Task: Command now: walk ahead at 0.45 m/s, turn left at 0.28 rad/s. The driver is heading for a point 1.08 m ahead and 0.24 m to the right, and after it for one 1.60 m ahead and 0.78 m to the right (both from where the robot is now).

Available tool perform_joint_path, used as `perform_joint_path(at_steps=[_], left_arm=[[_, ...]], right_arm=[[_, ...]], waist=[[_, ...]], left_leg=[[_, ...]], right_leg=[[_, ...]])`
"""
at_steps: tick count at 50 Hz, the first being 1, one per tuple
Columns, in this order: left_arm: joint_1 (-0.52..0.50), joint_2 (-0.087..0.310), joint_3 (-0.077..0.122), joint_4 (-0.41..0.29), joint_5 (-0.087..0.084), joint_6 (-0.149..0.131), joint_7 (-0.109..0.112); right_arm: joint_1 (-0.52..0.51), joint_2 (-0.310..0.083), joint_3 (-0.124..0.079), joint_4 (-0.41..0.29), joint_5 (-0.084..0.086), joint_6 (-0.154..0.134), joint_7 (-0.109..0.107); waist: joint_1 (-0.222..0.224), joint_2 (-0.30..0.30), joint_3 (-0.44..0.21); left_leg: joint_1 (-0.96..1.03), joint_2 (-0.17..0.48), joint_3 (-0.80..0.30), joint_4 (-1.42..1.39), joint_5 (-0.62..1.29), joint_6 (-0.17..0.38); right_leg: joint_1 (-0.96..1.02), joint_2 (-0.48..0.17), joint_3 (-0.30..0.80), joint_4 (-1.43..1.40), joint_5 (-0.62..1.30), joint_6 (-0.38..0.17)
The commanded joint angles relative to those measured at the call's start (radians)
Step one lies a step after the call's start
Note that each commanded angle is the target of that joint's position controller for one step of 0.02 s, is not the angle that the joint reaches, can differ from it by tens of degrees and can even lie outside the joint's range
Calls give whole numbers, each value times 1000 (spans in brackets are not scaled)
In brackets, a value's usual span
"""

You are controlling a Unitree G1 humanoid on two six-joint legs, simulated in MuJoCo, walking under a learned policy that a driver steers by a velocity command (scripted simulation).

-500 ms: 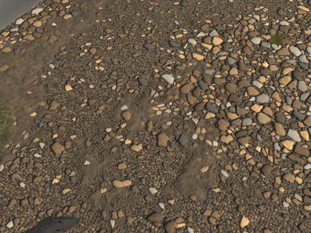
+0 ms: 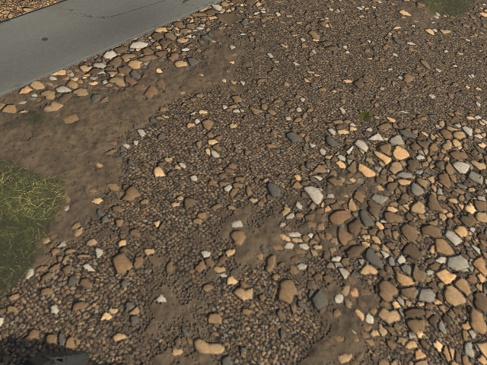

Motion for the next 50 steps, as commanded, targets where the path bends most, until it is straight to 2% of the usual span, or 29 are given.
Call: perform_joint_path(at_steps=[1,3,4,5,6,7,8,9,11,12,13,15,17,19,21,24,26,27,28,29,30,31,32,33,35,39,44,48,50], left_arm=[[-219,48,-10,-122,-6,-37,-16],[-163,76,-4,-112,-5,-43,-15],[-93,97,5,-94,-1,-45,-9],[42,133,23,-54,3,-46,1],[236,181,34,-19,16,-47,6],[381,285,60,20,27,-37,6],[384,198,36,43,8,-42,-6],[302,135,14,37,0,-39,-1],[206,89,-4,13,12,-18,6],[186,74,-12,5,22,-15,10],[181,71,-13,3,23,-13,14],[188,86,-9,9,6,-14,25],[193,116,-1,10,-3,-13,37],[216,137,7,13,-6,-8,44],[266,152,12,23,-13,-2,48],[295,154,16,27,-20,8,53],[296,145,14,24,-10,19,53],[300,115,4,19,0,22,50],[308,46,-22,-8,24,24,47],[451,-40,-46,-39,-6,11,46],[431,61,-28,-19,-27,12,49],[340,117,-10,-32,-30,17,49],[288,115,-9,-41,-19,22,51],[258,107,-5,-52,-7,25,48],[257,73,-5,-60,-13,43,38],[181,31,-16,-105,1,64,30],[52,16,-29,-142,1,51,-1],[-47,29,-28,-190,-1,52,-19],[-45,51,-18,-206,2,56,-24]], right_arm=[[55,-193,-53,-16,8,1,0],[30,-208,-60,-14,11,6,1],[4,-211,-60,-19,8,8,1],[-11,-193,-54,-24,3,8,2],[-26,-158,-38,-46,-12,7,3],[60,-55,-9,-76,-13,-13,6],[44,-102,-15,-72,13,-37,5],[-67,-175,-34,-88,33,-51,14],[-196,-166,-32,-109,3,-72,24],[-205,-155,-35,-113,-11,-74,28],[-197,-134,-31,-115,-15,-74,34],[-207,-101,-21,-127,-22,-70,38],[-290,-79,-7,-161,-30,-72,40],[-382,-68,2,-183,-25,-80,48],[-435,-87,-4,-199,-13,-84,55],[-442,-135,-23,-207,-4,-85,54],[-378,-162,-40,-194,-3,-88,49],[-278,-192,-58,-173,-8,-89,43],[-126,-250,-75,-162,-24,-87,34],[-71,-325,-90,-138,-36,-72,41],[-90,-226,-69,-146,-28,-71,48],[-144,-171,-54,-151,-22,-70,45],[-199,-149,-46,-151,-26,-69,46],[-235,-125,-40,-142,-30,-68,47],[-267,-111,-40,-128,-33,-76,44],[-257,-150,-59,-93,-21,-89,38],[-241,-195,-73,-63,-16,-73,29],[-193,-228,-86,-31,5,-54,29],[-192,-253,-94,-25,15,-40,28]], waist=[[-46,214,144],[-11,236,128],[33,239,86],[97,209,-14],[181,144,-188],[161,-189,-346],[170,-247,-331],[161,-166,-154],[129,-21,-11],[102,-26,11],[84,-46,12],[66,-55,30],[76,-44,59],[104,-42,67],[122,-46,55],[104,-49,44],[58,-52,18],[5,-38,-43],[-53,67,-198],[16,408,-330],[0,317,-269],[-9,214,-146],[9,141,-81],[29,133,-33],[60,165,-1],[63,110,43],[25,81,72],[2,80,106],[25,95,87]], left_leg=[[-23,216,-150,-63,135,145],[-2,241,-164,-20,296,135],[2,227,-145,55,483,121],[-20,174,-90,213,661,97],[-186,129,-55,475,577,66],[-581,-54,34,867,89,-25],[-727,-78,-47,1011,-242,-27],[-813,-2,-21,1061,-179,-14],[-775,70,43,970,-41,-10],[-729,93,45,915,0,-15],[-696,96,52,877,14,-25],[-673,95,80,764,16,-57],[-635,77,104,591,104,-82],[-543,39,118,413,261,-92],[-473,11,105,326,373,-98],[-419,14,61,256,362,-77],[-308,9,80,227,286,-44],[-159,22,86,210,252,-15],[80,187,-72,221,158,45],[336,409,-528,99,-78,186],[281,402,-624,28,-236,180],[175,368,-461,22,-194,146],[64,328,-324,18,-39,132],[-20,290,-227,-2,70,130],[-114,250,-96,-55,167,126],[-128,271,33,-118,285,160],[-95,245,210,-128,344,130],[-6,272,273,-97,378,102],[42,279,306,-10,600,84]], right_leg=[[-61,7,-28,-89,-56,-24],[16,15,-38,-113,-111,-59],[113,36,-58,-142,-116,-86],[304,44,-66,-165,-86,-124],[629,-79,62,-104,-100,-192],[996,-326,520,-147,-260,-352],[984,-371,753,-306,-409,-384],[856,-334,606,-311,-408,-343],[611,-239,399,-343,-230,-315],[536,-206,352,-368,-152,-310],[494,-187,330,-389,-101,-317],[424,-173,275,-420,-27,-336],[352,-145,216,-435,7,-325],[293,-106,172,-428,-4,-291],[297,-121,199,-412,-28,-268],[369,-161,266,-339,-95,-227],[378,-150,277,-233,-57,-198],[346,-93,248,-86,-9,-169],[232,-19,185,207,-167,-133],[-78,99,81,545,-591,-82],[-188,35,136,688,-581,-79],[-222,-2,122,722,-486,-81],[-192,-40,96,705,-410,-75],[-169,-67,96,659,-364,-71],[-98,-98,83,608,-319,-65],[-148,-112,74,472,-231,-45],[-103,-94,9,203,-9,-55],[-92,-76,-40,90,-50,-95],[-41,-37,-83,62,-143,-131]])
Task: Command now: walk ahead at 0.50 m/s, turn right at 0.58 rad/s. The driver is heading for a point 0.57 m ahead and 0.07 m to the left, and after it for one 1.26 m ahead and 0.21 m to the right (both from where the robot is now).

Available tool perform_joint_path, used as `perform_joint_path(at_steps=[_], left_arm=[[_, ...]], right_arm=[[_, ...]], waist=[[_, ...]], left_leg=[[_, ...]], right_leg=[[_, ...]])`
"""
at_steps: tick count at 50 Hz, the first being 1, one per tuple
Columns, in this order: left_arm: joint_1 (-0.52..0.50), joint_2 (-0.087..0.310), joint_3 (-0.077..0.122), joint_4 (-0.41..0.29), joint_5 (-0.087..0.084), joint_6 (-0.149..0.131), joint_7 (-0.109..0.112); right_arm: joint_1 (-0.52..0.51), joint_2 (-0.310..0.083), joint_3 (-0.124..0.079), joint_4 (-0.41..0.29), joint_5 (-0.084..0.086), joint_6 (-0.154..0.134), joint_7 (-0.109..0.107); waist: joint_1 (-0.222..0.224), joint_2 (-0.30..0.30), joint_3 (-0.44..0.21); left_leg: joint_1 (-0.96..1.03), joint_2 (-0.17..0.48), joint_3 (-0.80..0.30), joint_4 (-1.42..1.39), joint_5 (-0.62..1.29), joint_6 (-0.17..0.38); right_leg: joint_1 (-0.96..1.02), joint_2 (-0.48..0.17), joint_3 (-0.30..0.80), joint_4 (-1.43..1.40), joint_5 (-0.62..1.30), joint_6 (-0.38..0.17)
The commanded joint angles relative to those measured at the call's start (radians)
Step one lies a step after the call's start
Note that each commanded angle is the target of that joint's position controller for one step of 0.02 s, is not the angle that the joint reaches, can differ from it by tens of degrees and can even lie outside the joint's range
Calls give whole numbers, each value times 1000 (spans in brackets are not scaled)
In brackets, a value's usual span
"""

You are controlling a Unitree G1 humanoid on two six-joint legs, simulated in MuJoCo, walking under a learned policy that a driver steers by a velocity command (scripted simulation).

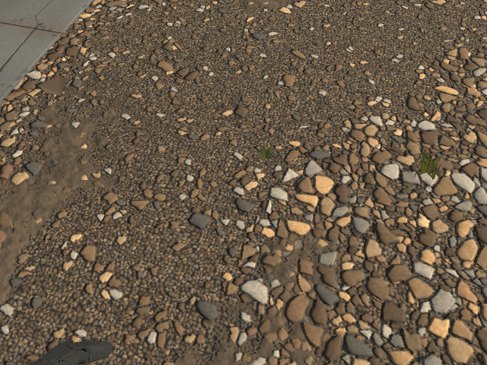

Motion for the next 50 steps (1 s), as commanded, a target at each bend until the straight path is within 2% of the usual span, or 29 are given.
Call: perform_joint_path(at_steps=[1,2,3,4,5,6,7,8,9,10,12,15,19,24,26,28,29,30,31,32,33,34,35,36,37,40,43,47,50], left_arm=[[-20,101,35,-90,4,-6,-6],[89,134,57,-67,3,-2,-2],[267,194,92,-16,-1,5,12],[381,287,117,10,-12,15,34],[317,353,112,-35,-9,-4,28],[318,244,84,-35,-3,-22,20],[292,190,67,-17,4,-36,20],[229,155,53,-16,5,-44,19],[171,117,40,-18,14,-49,22],[144,102,32,-22,26,-54,25],[146,114,35,2,29,-72,28],[173,129,38,45,33,-86,38],[185,133,33,73,35,-89,49],[256,151,39,131,23,-69,56],[239,160,42,134,22,-46,67],[218,188,48,122,19,-26,88],[204,195,49,113,20,-17,97],[182,188,44,102,15,-15,102],[243,121,18,86,43,-29,98],[401,37,-19,88,49,-50,67],[362,174,11,147,17,-59,48],[240,177,15,102,-23,-56,44],[181,146,7,91,-15,-49,52],[172,143,13,100,-4,-30,63],[219,127,13,120,-4,-8,68],[314,81,7,158,9,26,91],[249,103,15,131,12,32,96],[160,113,29,86,7,45,92],[133,101,33,61,10,46,82]], right_arm=[[-41,-213,-54,-57,19,6,-7],[-53,-219,-56,-60,26,15,-8],[-49,-193,-44,-65,23,17,-12],[-8,-98,-10,-89,-27,12,-11],[26,-30,19,-153,-31,-18,-6],[-71,-141,-1,-149,14,-47,7],[-105,-147,-1,-156,39,-57,13],[-106,-133,3,-137,24,-57,5],[-103,-134,-2,-123,1,-49,0],[-72,-131,-3,-108,-1,-36,4],[-39,-100,2,-88,-1,-10,7],[-103,-72,11,-103,-1,8,2],[-190,-46,20,-121,7,-3,19],[-305,-21,34,-177,8,-10,53],[-316,-23,32,-202,-6,-13,72],[-237,-58,14,-204,-15,-11,81],[-127,-94,-5,-183,-14,-10,78],[1,-142,-29,-159,-14,-10,65],[70,-213,-40,-158,-23,-4,43],[5,-229,-24,-195,-39,-8,36],[40,-124,-6,-195,-35,9,34],[-20,-99,7,-199,-31,16,32],[-85,-73,17,-186,-22,16,34],[-128,-40,29,-182,-23,13,30],[-154,-41,31,-172,-37,11,33],[-244,-49,25,-153,-59,-3,35],[-248,-102,4,-133,-47,15,12],[-245,-102,0,-109,-39,54,-15],[-243,-103,-5,-98,-31,75,-21]], waist=[[75,113,-16],[144,112,-80],[230,87,-173],[233,-115,-251],[142,-256,-392],[217,-90,-374],[200,-70,-242],[156,13,-162],[124,3,-127],[97,-24,-116],[81,-14,-111],[97,4,-49],[140,-8,-7],[192,11,45],[177,5,44],[127,-50,-43],[71,-63,-110],[-8,-37,-174],[-9,136,-301],[96,314,-503],[-6,94,-596],[-1,85,-430],[36,3,-276],[67,10,-206],[107,49,-168],[157,129,-150],[121,131,-169],[85,128,-112],[76,130,-98]], left_leg=[[0,276,-61,86,803,145],[-22,256,-32,247,935,127],[-140,214,-5,478,905,92],[-441,145,-9,820,265,40],[-788,-61,-206,1114,-293,-8],[-884,3,-338,1157,-216,8],[-912,50,-312,1108,-128,32],[-858,105,-305,1027,-46,37],[-789,138,-309,952,8,33],[-724,155,-313,933,46,31],[-680,156,-301,894,90,14],[-754,150,-310,769,232,-8],[-730,98,-296,513,472,6],[-805,69,-263,351,461,46],[-798,37,-216,312,374,66],[-673,-35,-153,321,279,95],[-542,-72,-142,316,265,115],[-338,-85,-167,227,392,149],[-13,123,-426,264,792,229],[345,434,-917,275,1102,486],[303,393,-805,254,1035,447],[177,351,-649,230,961,393],[-6,294,-551,179,876,342],[-140,263,-489,137,792,317],[-289,231,-426,90,762,304],[-425,195,-294,33,791,304],[-353,219,-264,16,660,293],[-293,258,-279,-23,339,289],[-221,287,-279,9,363,285]], right_leg=[[95,66,-75,-29,-117,-58],[244,114,-105,-62,-124,-87],[510,155,-97,-105,-77,-126],[801,-45,212,-108,-24,-198],[1009,-249,831,-310,-327,-402],[975,-268,800,-404,-378,-356],[860,-243,637,-395,-315,-310],[709,-199,502,-385,-186,-265],[598,-162,406,-392,-61,-240],[528,-139,345,-417,18,-230],[467,-132,257,-460,142,-235],[462,-112,133,-506,212,-212],[484,-76,-2,-542,167,-147],[668,-143,-50,-518,233,-133],[722,-152,-78,-422,470,-115],[748,-143,-96,-255,829,-82],[725,-126,-107,-110,905,-62],[625,-85,-131,101,822,-21],[374,-3,-134,425,268,27],[17,177,4,795,-626,85],[41,100,177,806,-574,65],[-11,54,151,755,-537,57],[-24,15,115,637,-499,60],[25,-13,114,546,-466,66],[147,-19,104,493,-425,78],[274,-6,78,316,-324,124],[230,-16,57,237,-206,126],[142,-31,47,201,-219,116],[121,-21,23,149,-272,105]])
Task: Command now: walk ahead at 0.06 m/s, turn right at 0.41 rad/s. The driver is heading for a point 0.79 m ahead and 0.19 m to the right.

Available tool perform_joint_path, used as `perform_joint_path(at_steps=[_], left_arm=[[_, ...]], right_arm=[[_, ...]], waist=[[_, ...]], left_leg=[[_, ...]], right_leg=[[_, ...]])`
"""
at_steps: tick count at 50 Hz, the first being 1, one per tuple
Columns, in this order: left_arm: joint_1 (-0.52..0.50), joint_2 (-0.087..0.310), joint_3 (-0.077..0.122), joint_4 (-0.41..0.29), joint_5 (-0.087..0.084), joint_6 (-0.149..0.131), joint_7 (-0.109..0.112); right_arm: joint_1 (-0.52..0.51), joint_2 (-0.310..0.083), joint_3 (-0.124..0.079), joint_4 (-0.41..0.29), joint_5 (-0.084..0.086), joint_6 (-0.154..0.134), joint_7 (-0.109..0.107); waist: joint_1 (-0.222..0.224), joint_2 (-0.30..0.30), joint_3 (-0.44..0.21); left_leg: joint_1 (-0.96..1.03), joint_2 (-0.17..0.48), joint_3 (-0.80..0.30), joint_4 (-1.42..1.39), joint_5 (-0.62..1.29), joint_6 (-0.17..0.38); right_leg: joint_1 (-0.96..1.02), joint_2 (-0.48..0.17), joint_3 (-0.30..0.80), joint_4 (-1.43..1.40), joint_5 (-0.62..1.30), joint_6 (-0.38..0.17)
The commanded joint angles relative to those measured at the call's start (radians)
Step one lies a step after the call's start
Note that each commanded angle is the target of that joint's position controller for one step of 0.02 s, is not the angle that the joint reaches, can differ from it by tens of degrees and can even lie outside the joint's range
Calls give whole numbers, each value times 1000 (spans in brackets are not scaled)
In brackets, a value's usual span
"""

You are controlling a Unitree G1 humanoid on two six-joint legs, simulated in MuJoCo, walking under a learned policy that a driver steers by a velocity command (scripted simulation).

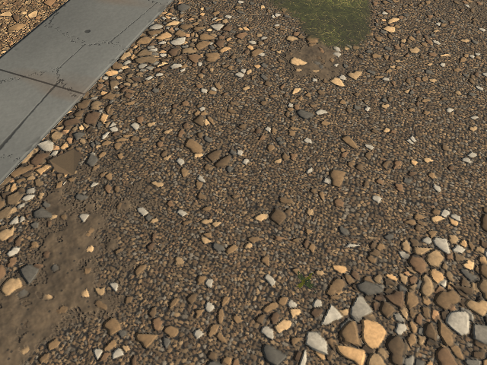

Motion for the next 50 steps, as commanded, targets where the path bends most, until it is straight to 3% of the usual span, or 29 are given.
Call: perform_joint_path(at_steps=[1,3,5,6,7,8,9,10,11,12,14,18,23,25,27,29,30,31,32,33,34,36,37,42,46,48,50], left_arm=[[-35,94,31,-92,1,-11,-10],[-19,86,34,-97,-2,-16,-24],[32,91,42,-87,-2,-25,-37],[49,152,61,-88,4,-28,-31],[69,290,94,-107,11,-27,-10],[105,266,84,-118,35,-36,-14],[107,237,77,-118,38,-52,-20],[60,219,76,-121,24,-62,-16],[18,198,72,-129,5,-62,-12],[-12,178,64,-136,-9,-56,-4],[-23,175,61,-148,-3,-42,4],[-23,197,70,-161,-2,-27,16],[-61,208,73,-179,4,-12,13],[-67,200,70,-182,-2,-10,8],[-75,190,65,-184,-6,-12,3],[-95,165,51,-183,-2,-15,4],[-76,124,37,-178,5,-21,6],[-45,39,10,-174,18,-28,3],[-77,82,23,-233,-8,-46,7],[-86,153,40,-216,-9,-61,9],[-80,181,50,-196,-6,-67,5],[-81,152,48,-178,7,-79,-5],[-104,129,42,-181,7,-90,-14],[-215,40,8,-217,2,-115,-34],[-263,44,6,-232,-11,-123,-54],[-260,63,12,-241,-17,-130,-61],[-142,103,35,-212,-17,-135,-58]], right_arm=[[5,-169,-51,-40,10,14,-14],[1,-180,-58,-36,23,26,-18],[-1,-177,-60,-26,44,34,-25],[48,-151,-57,-11,38,31,-23],[32,-100,-41,-54,-10,18,-14],[-73,-108,-41,-82,-11,9,-14],[-86,-136,-50,-80,10,6,-9],[-75,-135,-53,-69,25,5,-11],[-65,-137,-56,-56,22,6,-17],[-66,-153,-62,-55,18,10,-23],[-48,-135,-60,-53,25,12,-22],[-61,-119,-55,-56,27,13,-22],[-60,-129,-59,-56,28,9,-14],[-54,-133,-61,-60,34,-1,-5],[-52,-138,-64,-65,40,-17,7],[29,-131,-68,-38,43,-39,16],[81,-147,-73,-22,34,-48,15],[172,-188,-76,-9,10,-55,12],[222,-289,-97,11,-20,-64,23],[164,-235,-86,-3,-5,-79,25],[132,-179,-71,-7,16,-83,18],[142,-157,-60,1,31,-81,7],[164,-154,-56,7,27,-82,2],[253,-175,-56,33,35,-78,0],[306,-212,-59,50,44,-69,9],[323,-216,-59,60,54,-61,12],[295,-231,-60,57,59,-53,9]], waist=[[-34,124,-93],[-22,133,-109],[17,126,-120],[11,31,-127],[-24,-259,-151],[52,-259,-188],[59,-135,-209],[33,-91,-188],[18,-56,-175],[4,-66,-169],[-12,-92,-177],[0,-94,-166],[6,-123,-144],[12,-128,-149],[10,-148,-113],[-39,-147,-99],[-53,-101,-112],[-60,81,-161],[-52,271,-56],[-41,210,30],[-32,185,64],[-37,162,53],[-49,155,45],[-107,153,23],[-124,164,31],[-102,168,42],[-11,160,-4]], left_leg=[[125,339,-172,-103,259,187],[171,347,-157,-38,360,162],[152,310,-104,74,350,88],[81,241,-44,202,215,7],[-197,96,41,478,-192,-94],[-377,-13,-91,694,-520,-127],[-415,13,-177,797,-494,-116],[-445,33,-196,807,-415,-108],[-462,47,-204,774,-352,-111],[-440,55,-211,749,-305,-117],[-384,29,-200,719,-244,-135],[-342,13,-208,542,-193,-160],[-228,-3,-222,400,-177,-162],[-186,-8,-221,324,-175,-146],[-124,-16,-208,225,-177,-122],[33,-8,-173,46,-70,-87],[150,50,-215,-1,-72,-58],[277,248,-438,-80,-216,10],[236,399,-817,-209,-448,166],[185,420,-838,-232,-563,211],[179,367,-729,-225,-534,176],[213,298,-590,-229,-395,127],[210,276,-530,-239,-310,119],[194,226,-347,-258,-29,122],[153,244,-298,-238,48,121],[146,275,-335,-217,84,116],[124,268,-320,-113,266,84]], right_leg=[[14,4,-28,-36,-45,-13],[55,30,-60,-128,-36,-35],[181,67,-88,-340,149,-82],[282,30,10,-436,385,-127],[468,-202,335,-413,834,-259],[518,-307,478,-428,952,-436],[539,-264,411,-425,918,-431],[545,-206,336,-408,860,-375],[537,-172,300,-406,812,-332],[516,-154,282,-415,788,-312],[483,-122,266,-425,795,-310],[471,-104,290,-429,701,-307],[369,-84,361,-428,555,-303],[342,-63,409,-453,267,-299],[277,-37,463,-480,-34,-291],[198,7,451,-443,-189,-255],[125,49,409,-367,-246,-215],[15,152,266,-79,-319,-150],[-232,237,178,91,-343,-127],[-291,156,209,204,-262,-114],[-307,133,198,227,-172,-105],[-315,100,154,218,-51,-80],[-300,81,120,206,9,-72],[-202,45,-10,-31,156,-39],[-50,71,-52,-214,183,-48],[19,80,-43,-272,175,-73],[212,106,-49,-354,191,-111]])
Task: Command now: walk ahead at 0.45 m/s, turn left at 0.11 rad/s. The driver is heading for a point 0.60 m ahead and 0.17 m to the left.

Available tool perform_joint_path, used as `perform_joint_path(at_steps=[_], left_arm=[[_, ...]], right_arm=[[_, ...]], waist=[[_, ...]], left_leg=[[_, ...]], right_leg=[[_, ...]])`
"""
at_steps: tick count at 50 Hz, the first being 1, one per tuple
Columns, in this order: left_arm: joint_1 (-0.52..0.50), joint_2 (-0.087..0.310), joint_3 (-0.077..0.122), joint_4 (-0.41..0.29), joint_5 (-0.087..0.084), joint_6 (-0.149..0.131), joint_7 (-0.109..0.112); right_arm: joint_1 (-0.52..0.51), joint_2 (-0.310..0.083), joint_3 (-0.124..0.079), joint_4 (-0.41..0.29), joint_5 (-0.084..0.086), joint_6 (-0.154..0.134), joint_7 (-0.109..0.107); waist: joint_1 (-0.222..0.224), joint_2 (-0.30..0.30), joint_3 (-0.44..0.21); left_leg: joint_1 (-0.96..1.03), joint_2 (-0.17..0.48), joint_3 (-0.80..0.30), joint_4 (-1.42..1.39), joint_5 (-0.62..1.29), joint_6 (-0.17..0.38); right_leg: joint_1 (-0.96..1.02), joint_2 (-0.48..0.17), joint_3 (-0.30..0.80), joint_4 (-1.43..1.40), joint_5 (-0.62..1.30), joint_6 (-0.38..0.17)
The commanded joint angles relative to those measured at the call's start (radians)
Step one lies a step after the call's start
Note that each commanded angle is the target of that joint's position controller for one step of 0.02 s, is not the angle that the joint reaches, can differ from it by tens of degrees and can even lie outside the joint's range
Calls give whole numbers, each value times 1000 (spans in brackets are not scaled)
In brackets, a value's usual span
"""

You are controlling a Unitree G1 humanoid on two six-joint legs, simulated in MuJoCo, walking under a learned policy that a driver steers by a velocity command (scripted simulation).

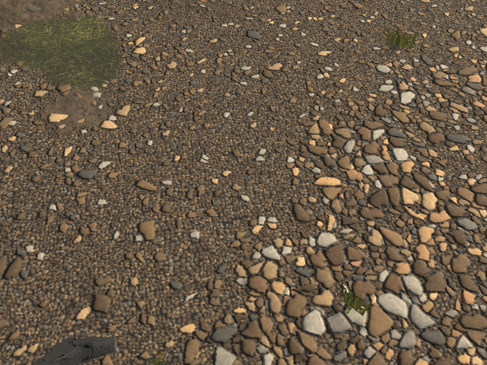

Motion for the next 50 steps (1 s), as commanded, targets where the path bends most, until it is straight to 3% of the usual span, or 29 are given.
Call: perform_joint_path(at_steps=[1,2,3,4,5,7,8,11,15,20,23,24,25,26,27,28,29,30,33,37,41,42,44,45,46,47,48,49,50], left_arm=[[147,163,70,-30,0,-24,11],[330,226,90,-4,17,-20,25],[401,313,104,14,36,-11,25],[376,219,80,15,39,-14,23],[292,168,59,12,35,-17,23],[169,100,40,12,37,-21,16],[127,82,35,13,40,-26,15],[69,107,47,29,44,-40,26],[51,142,59,50,35,-19,52],[74,188,74,78,5,13,57],[62,199,82,79,-18,29,57],[95,177,76,86,-13,31,55],[133,142,62,69,26,28,50],[194,85,35,38,61,27,41],[125,153,50,58,37,31,32],[76,163,52,40,12,38,32],[69,150,51,49,21,46,43],[59,158,55,48,32,55,55],[100,130,49,62,32,66,60],[71,106,36,58,31,65,62],[52,120,41,47,22,55,49],[56,123,44,45,20,50,45],[112,122,49,58,15,39,34],[152,128,56,70,16,37,33],[219,189,72,75,30,36,40],[244,281,91,85,57,38,37],[177,260,85,56,75,21,34],[121,205,71,40,57,13,44],[104,170,60,37,36,9,52]], right_arm=[[-62,-181,-35,-62,3,-7,-4],[-85,-117,-9,-92,-19,-13,-2],[10,-4,22,-127,-14,-28,-8],[-25,-122,-8,-111,12,-36,-11],[-76,-163,-25,-125,21,-34,-10],[-104,-134,-28,-113,-4,-14,-16],[-89,-119,-32,-106,-5,4,-17],[-93,-72,-28,-133,-10,42,-15],[-192,-45,-16,-198,-22,50,7],[-285,-87,-31,-276,-23,60,44],[-240,-122,-54,-296,-24,68,46],[-157,-164,-75,-279,-28,65,35],[-89,-277,-105,-289,-30,66,7],[-133,-341,-103,-323,-53,58,3],[-142,-252,-82,-338,-42,52,13],[-198,-221,-70,-339,-34,45,16],[-240,-192,-64,-335,-16,47,12],[-281,-176,-58,-341,-10,55,4],[-319,-188,-62,-358,-38,65,-13],[-302,-204,-72,-354,-28,74,-32],[-305,-201,-73,-359,-28,87,-28],[-305,-200,-72,-360,-26,90,-27],[-319,-191,-68,-364,-14,97,-29],[-313,-177,-62,-361,-9,100,-31],[-294,-125,-47,-363,-11,99,-32],[-309,-100,-43,-401,-2,86,-29],[-332,-161,-57,-406,-16,66,-27],[-304,-191,-69,-380,-19,61,-23],[-261,-178,-68,-347,-27,62,-21]], waist=[[186,121,-56],[273,30,-210],[230,-269,-348],[248,-201,-287],[218,-168,-153],[155,-101,-61],[124,-110,-40],[81,-97,-14],[99,-76,-18],[124,-54,-29],[83,-50,-57],[49,4,-109],[38,200,-189],[113,340,-315],[42,160,-371],[67,122,-262],[92,50,-186],[111,61,-137],[144,126,-137],[121,137,-159],[103,177,-139],[103,185,-137],[137,181,-148],[159,163,-132],[172,29,-136],[158,-239,-69],[151,-218,2],[123,-170,20],[111,-142,12]], left_leg=[[-198,156,-103,160,553,140],[-370,96,-58,454,391,94],[-681,-51,3,798,-158,36],[-755,-25,-103,941,-203,30],[-784,15,-98,972,-130,34],[-701,62,-73,911,-39,17],[-644,75,-68,884,-11,10],[-605,61,-33,820,63,-20],[-558,63,8,565,256,-23],[-528,44,41,408,244,24],[-419,-18,96,292,203,82],[-273,-58,98,203,344,118],[-43,120,-160,191,846,204],[151,359,-573,175,964,449],[111,329,-539,118,775,436],[17,290,-438,100,652,381],[-73,235,-374,82,516,319],[-163,200,-335,62,437,286],[-286,137,-283,40,437,274],[-293,120,-314,53,310,263],[-306,111,-400,59,174,242],[-296,111,-424,69,177,236],[-341,77,-438,80,-31,206],[-424,34,-417,106,-163,170],[-579,-45,-324,302,-294,107],[-796,-191,-103,555,-249,69],[-838,-100,-161,698,-159,53],[-836,-87,-163,760,-73,44],[-827,-80,-145,799,-18,23]], right_leg=[[397,36,-20,-91,21,-60],[681,-136,153,-72,-42,-120],[906,-399,594,-187,-257,-252],[795,-396,677,-261,-282,-265],[680,-371,495,-250,-103,-235],[491,-274,237,-258,271,-194],[422,-239,146,-275,376,-178],[322,-238,22,-314,542,-196],[318,-219,-101,-316,520,-190],[412,-262,-127,-224,495,-170],[425,-243,-156,-24,578,-123],[386,-182,-187,144,547,-78],[178,-95,-213,433,181,6],[-111,86,-92,741,-596,70],[-135,50,82,805,-555,59],[-171,22,80,784,-477,42],[-174,-8,76,709,-410,41],[-146,-20,76,635,-355,47],[-24,16,55,513,-276,71],[24,32,75,336,-221,90],[77,54,83,202,-213,76],[92,58,82,160,-215,68],[207,65,54,-4,-148,33],[312,47,48,-102,-120,6],[446,-138,223,-196,-270,-62],[436,-329,544,-328,-508,-184],[348,-368,644,-371,-596,-241],[342,-320,550,-359,-569,-208],[368,-266,464,-350,-512,-171]])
